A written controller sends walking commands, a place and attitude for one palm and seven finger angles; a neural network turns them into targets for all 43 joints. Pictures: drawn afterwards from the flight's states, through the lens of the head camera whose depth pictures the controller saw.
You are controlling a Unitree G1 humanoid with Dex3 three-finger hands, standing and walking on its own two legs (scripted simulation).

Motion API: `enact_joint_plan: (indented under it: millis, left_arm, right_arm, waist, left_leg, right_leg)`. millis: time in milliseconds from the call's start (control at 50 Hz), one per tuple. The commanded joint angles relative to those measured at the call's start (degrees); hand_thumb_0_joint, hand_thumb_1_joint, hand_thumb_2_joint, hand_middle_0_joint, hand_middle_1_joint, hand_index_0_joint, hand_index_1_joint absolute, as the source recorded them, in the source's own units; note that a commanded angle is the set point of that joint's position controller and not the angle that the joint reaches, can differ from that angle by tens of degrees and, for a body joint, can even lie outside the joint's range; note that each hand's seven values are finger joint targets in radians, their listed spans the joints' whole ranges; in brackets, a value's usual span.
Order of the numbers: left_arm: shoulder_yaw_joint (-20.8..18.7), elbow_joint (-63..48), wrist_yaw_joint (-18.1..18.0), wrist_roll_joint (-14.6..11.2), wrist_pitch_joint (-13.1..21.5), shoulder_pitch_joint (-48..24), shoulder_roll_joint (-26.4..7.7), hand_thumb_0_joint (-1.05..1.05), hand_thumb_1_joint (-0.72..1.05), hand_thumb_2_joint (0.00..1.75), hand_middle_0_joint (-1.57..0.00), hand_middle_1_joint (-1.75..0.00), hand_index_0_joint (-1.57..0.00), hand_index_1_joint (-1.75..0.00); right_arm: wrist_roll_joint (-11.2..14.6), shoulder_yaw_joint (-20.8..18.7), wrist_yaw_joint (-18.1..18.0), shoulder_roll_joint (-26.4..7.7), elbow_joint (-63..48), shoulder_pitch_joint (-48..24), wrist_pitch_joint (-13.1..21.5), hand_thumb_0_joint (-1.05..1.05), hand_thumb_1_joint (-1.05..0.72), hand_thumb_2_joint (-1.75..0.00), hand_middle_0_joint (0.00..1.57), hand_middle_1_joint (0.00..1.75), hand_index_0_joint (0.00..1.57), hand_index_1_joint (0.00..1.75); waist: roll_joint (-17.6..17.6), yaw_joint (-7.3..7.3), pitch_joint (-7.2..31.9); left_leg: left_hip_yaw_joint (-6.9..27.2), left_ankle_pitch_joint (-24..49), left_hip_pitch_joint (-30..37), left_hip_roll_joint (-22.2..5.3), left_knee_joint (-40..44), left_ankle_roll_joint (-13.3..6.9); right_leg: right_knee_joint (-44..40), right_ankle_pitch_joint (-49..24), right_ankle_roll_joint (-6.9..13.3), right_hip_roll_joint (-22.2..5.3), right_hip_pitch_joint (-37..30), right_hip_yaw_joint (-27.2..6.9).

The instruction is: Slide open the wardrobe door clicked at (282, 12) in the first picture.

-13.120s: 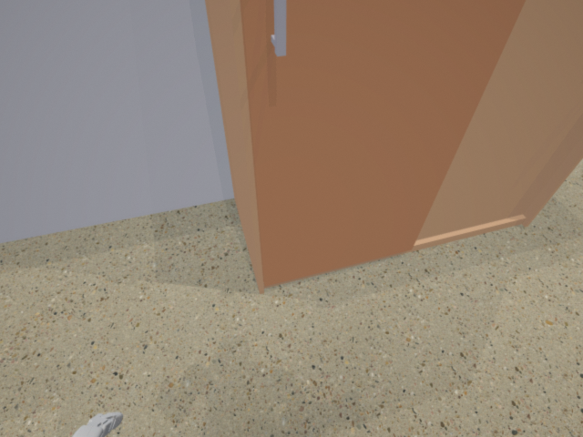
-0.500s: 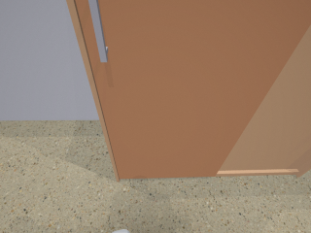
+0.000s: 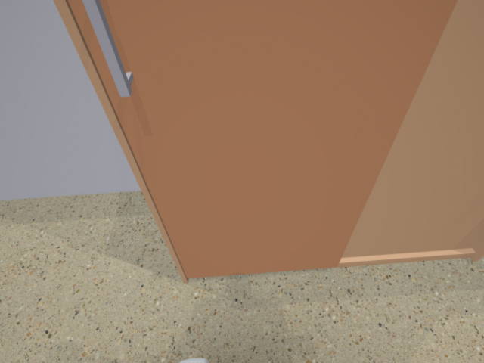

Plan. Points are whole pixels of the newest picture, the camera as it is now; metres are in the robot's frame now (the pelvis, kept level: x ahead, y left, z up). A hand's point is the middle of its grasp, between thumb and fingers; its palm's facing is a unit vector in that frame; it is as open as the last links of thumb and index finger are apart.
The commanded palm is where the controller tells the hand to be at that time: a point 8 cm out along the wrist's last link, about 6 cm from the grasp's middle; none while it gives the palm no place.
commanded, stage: come to a stop and stand still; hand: left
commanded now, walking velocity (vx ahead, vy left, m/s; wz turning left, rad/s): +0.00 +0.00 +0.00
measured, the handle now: (110, 38) +0.53 +0.25 +0.28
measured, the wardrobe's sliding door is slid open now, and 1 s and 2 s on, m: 0.00 0.00 0.00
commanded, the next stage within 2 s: look again from close up in 1.02 s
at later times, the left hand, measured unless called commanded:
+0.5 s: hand out of the picture -0.06 +0.14 -0.16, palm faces +0.12 -0.97 -0.19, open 7.3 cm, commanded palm none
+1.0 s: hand out of the picture -0.09 +0.13 -0.16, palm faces +0.11 -0.98 -0.17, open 7.3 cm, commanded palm none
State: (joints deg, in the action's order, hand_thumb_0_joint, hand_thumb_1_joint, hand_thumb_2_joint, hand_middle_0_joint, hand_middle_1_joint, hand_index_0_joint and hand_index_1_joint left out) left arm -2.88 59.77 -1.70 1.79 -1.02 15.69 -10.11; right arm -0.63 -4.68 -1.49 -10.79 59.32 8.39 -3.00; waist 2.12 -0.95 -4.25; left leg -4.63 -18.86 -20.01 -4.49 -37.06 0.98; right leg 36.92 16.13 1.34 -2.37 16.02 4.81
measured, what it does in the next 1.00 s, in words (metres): steps on the spot: left foot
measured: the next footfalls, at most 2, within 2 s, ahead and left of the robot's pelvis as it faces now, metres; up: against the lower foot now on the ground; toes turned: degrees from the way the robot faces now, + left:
left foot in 0.30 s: -0.05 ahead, +0.10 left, +0.00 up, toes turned +4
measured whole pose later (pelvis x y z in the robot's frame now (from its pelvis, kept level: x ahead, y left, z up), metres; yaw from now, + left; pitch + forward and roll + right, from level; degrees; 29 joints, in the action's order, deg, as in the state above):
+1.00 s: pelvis -0.07 -0.03 +0.02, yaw +2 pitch -1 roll +1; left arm -2.0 65.1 -1.5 0.9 -0.2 17.2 -6.8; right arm -1.0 -1.2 -2.2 -6.0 64.2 23.3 -0.2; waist -0.3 -0.7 -0.6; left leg -1.3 -15.5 -8.6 -0.4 -25.2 0.1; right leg 22.2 6.1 2.9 1.3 17.7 5.8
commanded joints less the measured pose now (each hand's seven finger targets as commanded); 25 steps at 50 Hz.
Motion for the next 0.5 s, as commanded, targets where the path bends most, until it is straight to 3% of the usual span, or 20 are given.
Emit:
enact_joint_plan:
  millis: [0, 60, 140, 180, 200, 240, 260, 280, 300, 340, 360, 400, 480]
  left_arm:
    - [-0.8, -3.3, -0.2, 0.0, 0.9, -1.8, -8.3, 0.00, 0.90, 0.90, -0.20, -0.30, -0.20, -0.30]
    - [-0.4, -2.8, -0.3, -0.4, 1.2, -2.5, -6.9, 0.00, 0.90, 0.90, -0.20, -0.30, -0.20, -0.30]
    - [-0.7, -1.6, -0.3, -0.3, 1.3, 0.8, -6.9, 0.00, 0.90, 0.90, -0.20, -0.30, -0.20, -0.30]
    - [-0.8, -0.8, -0.4, -0.5, 1.4, 1.7, -7.0, 0.00, 0.90, 0.90, -0.20, -0.30, -0.20, -0.30]
    - [-0.9, -0.4, -0.6, -0.6, 1.3, 1.3, -6.7, 0.00, 0.90, 0.90, -0.20, -0.30, -0.20, -0.30]
    - [-0.7, 0.1, -0.5, -1.1, 1.1, 0.0, -6.1, 0.00, 0.90, 0.90, -0.20, -0.30, -0.20, -0.30]
    - [-0.4, 0.3, -0.4, -1.4, 1.2, 0.2, -4.8, 0.00, 0.90, 0.90, -0.20, -0.30, -0.20, -0.30]
    - [-0.1, 0.3, -0.2, -1.7, 1.1, 0.7, -3.3, 0.00, 0.90, 0.90, -0.20, -0.30, -0.20, -0.30]
    - [0.0, 0.5, -0.1, -1.7, 1.2, 1.0, -2.7, 0.00, 0.90, 0.90, -0.20, -0.30, -0.20, -0.30]
    - [0.1, 1.9, -0.1, -1.3, 1.1, 0.8, -3.6, 0.00, 0.90, 0.90, -0.20, -0.30, -0.20, -0.30]
    - [0.2, 2.1, -0.1, -1.2, 1.2, 1.5, -3.5, 0.00, 0.90, 0.90, -0.20, -0.30, -0.20, -0.30]
    - [0.5, 3.1, 0.0, -1.2, 1.2, 2.4, -3.3, 0.00, 0.90, 0.90, -0.20, -0.30, -0.20, -0.30]
    - [0.7, 4.0, -0.3, -1.0, 1.0, 3.2, -2.8, 0.00, 0.90, 0.90, -0.20, -0.30, -0.20, -0.30]
  right_arm:
    - [-0.3, 0.3, 0.9, -1.6, -2.7, 0.2, -0.2, 0.00, -0.90, -0.90, 0.20, 0.30, 0.20, 0.30]
    - [-0.2, 0.6, 0.9, -1.7, -0.2, 4.9, 0.4, 0.00, -0.90, -0.90, 0.20, 0.30, 0.20, 0.30]
    - [-0.2, 1.2, 0.5, -1.0, 0.6, 6.3, 1.0, 0.00, -0.90, -0.90, 0.20, 0.30, 0.20, 0.30]
    - [-0.2, 1.7, 0.2, -0.2, 1.4, 8.3, 1.4, 0.00, -0.90, -0.90, 0.20, 0.30, 0.20, 0.30]
    - [-0.2, 1.9, 0.0, 0.1, 2.3, 10.4, 1.6, 0.00, -0.90, -0.90, 0.20, 0.30, 0.20, 0.30]
    - [-0.1, 2.4, -0.3, 0.5, 4.3, 15.5, 2.2, 0.00, -0.90, -0.90, 0.20, 0.30, 0.20, 0.30]
    - [-0.3, 2.5, -0.6, -0.2, 4.9, 16.4, 2.7, 0.00, -0.90, -0.90, 0.20, 0.30, 0.20, 0.30]
    - [-0.7, 2.5, -0.8, -1.4, 4.6, 15.6, 3.1, 0.00, -0.90, -0.90, 0.20, 0.30, 0.20, 0.30]
    - [-0.8, 2.7, -0.9, -2.2, 4.1, 14.5, 3.3, 0.00, -0.90, -0.90, 0.20, 0.30, 0.20, 0.30]
    - [-0.5, 2.8, -0.6, -1.6, 4.1, 11.7, 3.6, 0.00, -0.90, -0.90, 0.20, 0.30, 0.20, 0.30]
    - [-0.4, 2.9, -0.6, -1.6, 3.9, 11.9, 3.6, 0.00, -0.90, -0.90, 0.20, 0.30, 0.20, 0.30]
    - [-0.4, 2.9, -0.7, -0.9, 4.1, 13.3, 3.5, 0.00, -0.90, -0.90, 0.20, 0.30, 0.20, 0.30]
    - [-0.4, 3.1, -0.7, 0.4, 5.1, 17.3, 2.4, 0.00, -0.90, -0.90, 0.20, 0.30, 0.20, 0.30]
  waist:
    - [-13.3, 0.68, -2.2]
    - [-8.6, 1.70, -0.9]
    - [-8.2, -0.30, 0.6]
    - [-7.4, -0.60, 1.5]
    - [-7.0, -0.02, 2.0]
    - [-5.6, 1.64, 3.5]
    - [-2.3, 1.12, 3.2]
    - [2.0, 0.20, 1.8]
    - [2.7, -0.63, 1.7]
    - [6.1, -1.59, 1.3]
    - [6.1, -1.84, 1.3]
    - [2.1, -1.44, -0.2]
    - [-4.3, -0.30, -5.5]
  left_leg:
    - [4.5, -7.4, 0.2, 1.6, -14.5, -1.2]
    - [4.2, -4.2, 0.5, 1.3, -15.5, -1.1]
    - [3.5, -6.7, 0.9, 1.4, -8.1, -0.8]
    - [2.9, -6.8, 2.7, 1.4, -0.4, -0.7]
    - [2.9, -5.6, 4.9, 1.4, 3.9, -0.9]
    - [4.0, 0.3, 11.8, 1.7, 14.3, -1.7]
    - [8.1, 1.3, 12.5, -0.3, 18.2, -2.8]
    - [11.4, -0.8, 8.4, -3.3, 20.2, -4.0]
    - [12.8, -3.8, 4.1, -4.9, 21.9, -4.5]
    - [11.8, -5.5, 0.0, -4.3, 24.5, -3.8]
    - [11.3, -4.9, -0.5, -4.0, 24.5, -3.4]
    - [9.4, -5.9, -0.3, -2.5, 23.5, -2.8]
    - [7.2, -8.0, 0.6, -0.2, 21.2, -2.7]
  right_leg:
    - [-27.5, 12.9, 7.0, -14.7, 11.2, -18.8]
    - [-25.7, 8.1, 6.5, -12.1, 7.5, -13.9]
    - [-26.1, 8.5, 7.2, -12.3, 1.2, -15.5]
    - [-26.0, 8.6, 7.1, -12.0, -1.4, -15.7]
    - [-25.9, 9.4, 6.6, -11.7, -1.4, -15.8]
    - [-24.6, 9.3, 3.9, -9.5, 0.2, -13.9]
    - [-21.9, 6.7, 2.2, -6.6, 0.5, -11.5]
    - [-20.4, 2.5, 0.5, -4.0, -1.1, -9.1]
    - [-19.5, -1.4, -0.4, -3.1, -5.1, -7.5]
    - [-16.9, -4.9, -1.0, -3.1, -10.4, -4.7]
    - [-17.0, -5.9, -0.8, -3.1, -11.8, -4.9]
    - [-18.6, -3.6, -0.8, -3.6, -11.0, -5.8]
    - [-23.5, 8.6, -1.0, -4.4, -4.1, -8.9]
